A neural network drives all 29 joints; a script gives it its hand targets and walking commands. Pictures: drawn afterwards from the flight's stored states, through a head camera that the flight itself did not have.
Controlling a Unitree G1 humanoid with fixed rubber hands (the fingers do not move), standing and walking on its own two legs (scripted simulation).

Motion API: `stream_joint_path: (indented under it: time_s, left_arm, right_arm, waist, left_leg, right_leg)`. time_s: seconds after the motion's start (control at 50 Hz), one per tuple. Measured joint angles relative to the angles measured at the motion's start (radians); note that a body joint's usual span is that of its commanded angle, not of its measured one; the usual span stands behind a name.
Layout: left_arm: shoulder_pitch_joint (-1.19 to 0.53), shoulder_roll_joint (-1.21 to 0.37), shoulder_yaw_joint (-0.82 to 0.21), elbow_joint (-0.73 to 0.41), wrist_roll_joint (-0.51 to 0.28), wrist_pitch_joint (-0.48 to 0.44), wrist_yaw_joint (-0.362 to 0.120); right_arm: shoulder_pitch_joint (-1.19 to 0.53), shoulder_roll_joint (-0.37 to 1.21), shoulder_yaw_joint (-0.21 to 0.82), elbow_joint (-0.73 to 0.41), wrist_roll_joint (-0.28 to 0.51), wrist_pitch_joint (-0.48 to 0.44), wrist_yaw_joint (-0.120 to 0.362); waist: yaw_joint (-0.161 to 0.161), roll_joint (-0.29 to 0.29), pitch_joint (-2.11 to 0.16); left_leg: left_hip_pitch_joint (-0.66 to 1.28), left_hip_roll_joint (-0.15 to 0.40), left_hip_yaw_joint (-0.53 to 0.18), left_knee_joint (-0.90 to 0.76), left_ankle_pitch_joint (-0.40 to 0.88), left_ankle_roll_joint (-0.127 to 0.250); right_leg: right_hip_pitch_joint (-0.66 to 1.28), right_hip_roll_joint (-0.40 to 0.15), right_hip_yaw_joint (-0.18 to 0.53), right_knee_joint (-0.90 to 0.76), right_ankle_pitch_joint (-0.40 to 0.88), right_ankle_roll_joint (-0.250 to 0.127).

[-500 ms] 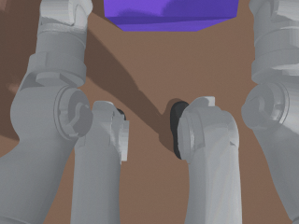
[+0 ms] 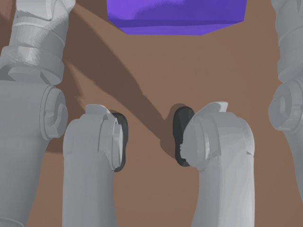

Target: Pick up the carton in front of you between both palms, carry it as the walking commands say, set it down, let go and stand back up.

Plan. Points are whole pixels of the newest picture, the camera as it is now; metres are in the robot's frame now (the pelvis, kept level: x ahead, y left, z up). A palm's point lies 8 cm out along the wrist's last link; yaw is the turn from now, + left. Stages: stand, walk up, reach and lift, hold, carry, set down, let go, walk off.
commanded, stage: set down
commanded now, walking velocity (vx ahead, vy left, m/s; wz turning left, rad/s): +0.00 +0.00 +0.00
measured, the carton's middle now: out of the picture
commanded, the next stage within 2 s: let go in 0.98 s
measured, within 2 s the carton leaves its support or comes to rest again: neither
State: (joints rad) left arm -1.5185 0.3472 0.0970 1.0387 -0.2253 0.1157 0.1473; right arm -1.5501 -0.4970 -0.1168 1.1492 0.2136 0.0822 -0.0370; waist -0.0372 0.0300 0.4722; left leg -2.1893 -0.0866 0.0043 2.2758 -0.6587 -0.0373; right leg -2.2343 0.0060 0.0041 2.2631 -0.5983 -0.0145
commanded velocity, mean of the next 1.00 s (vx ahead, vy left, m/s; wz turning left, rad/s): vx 0.00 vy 0.00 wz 0.00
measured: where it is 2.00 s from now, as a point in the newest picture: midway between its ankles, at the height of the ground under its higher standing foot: (150, 148)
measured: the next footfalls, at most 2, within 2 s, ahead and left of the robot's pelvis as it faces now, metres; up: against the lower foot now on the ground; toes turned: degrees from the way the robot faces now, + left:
none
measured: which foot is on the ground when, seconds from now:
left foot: down 0.00-1.00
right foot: down 0.00-1.00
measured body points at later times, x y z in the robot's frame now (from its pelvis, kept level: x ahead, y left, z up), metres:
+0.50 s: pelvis +0.00 +0.00 +0.12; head +0.35 -0.03 +0.40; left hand +0.59 +0.13 +0.00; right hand +0.57 -0.26 +0.01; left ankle +0.10 +0.12 -0.32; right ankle +0.11 -0.11 -0.32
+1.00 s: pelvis +0.03 +0.00 +0.26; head +0.35 -0.03 +0.57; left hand +0.59 +0.14 +0.16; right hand +0.57 -0.27 +0.16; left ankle +0.10 +0.12 -0.32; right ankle +0.11 -0.11 -0.32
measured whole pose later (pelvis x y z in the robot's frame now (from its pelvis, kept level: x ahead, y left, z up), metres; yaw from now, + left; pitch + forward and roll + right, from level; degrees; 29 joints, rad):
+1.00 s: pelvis +0.03 +0.00 +0.26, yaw -1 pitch +46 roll +2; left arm -1.23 0.22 0.30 0.85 0.00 0.21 0.09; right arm -1.27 -0.37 -0.34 0.96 -0.02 0.18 0.05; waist -0.02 0.02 0.00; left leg -1.66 -0.06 -0.04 1.24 -0.39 -0.03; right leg -1.70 0.04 0.04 1.24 -0.34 -0.01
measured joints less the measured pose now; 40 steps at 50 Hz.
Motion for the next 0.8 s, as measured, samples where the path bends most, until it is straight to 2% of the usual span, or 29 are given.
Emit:
stream_joint_path:
  time_s: [0.14, 0.34, 0.6, 0.8]
  left_arm:
    - [0.031, -0.034, 0.043, -0.059, 0.04, 0.056, 0.025]
    - [0.067, -0.071, 0.145, -0.022, 0.14, 0.07, 0.002]
    - [0.177, -0.076, 0.14, -0.175, 0.141, 0.121, -0.002]
    - [0.241, -0.098, 0.171, -0.189, 0.174, 0.118, -0.028]
  right_arm:
    - [0.017, 0.033, -0.014, -0.063, -0.031, 0.065, -0.013]
    - [0.074, 0.068, -0.106, -0.05, -0.131, 0.083, 0.012]
    - [0.181, 0.072, -0.13, -0.2, -0.133, 0.138, 0.037]
    - [0.233, 0.093, -0.166, -0.201, -0.171, 0.135, 0.068]
  waist:
    - [0.0, 0.002, -0.101]
    - [0.004, -0.004, -0.299]
    - [0.01, -0.007, -0.402]
    - [0.014, -0.011, -0.469]
  left_leg:
    - [0.04, 0.008, 0.002, -0.1, 0.027, 0.006]
    - [0.082, 0.013, -0.005, -0.313, 0.073, 0.007]
    - [0.193, 0.016, -0.02, -0.552, 0.12, 0.008]
    - [0.348, 0.021, -0.029, -0.789, 0.186, 0.01]
  right_leg:
    - [0.038, 0.011, 0.008, -0.099, 0.028, 0.005]
    - [0.08, 0.019, 0.017, -0.306, 0.068, 0.007]
    - [0.195, 0.028, 0.022, -0.544, 0.111, 0.008]
    - [0.351, 0.034, 0.032, -0.78, 0.174, 0.01]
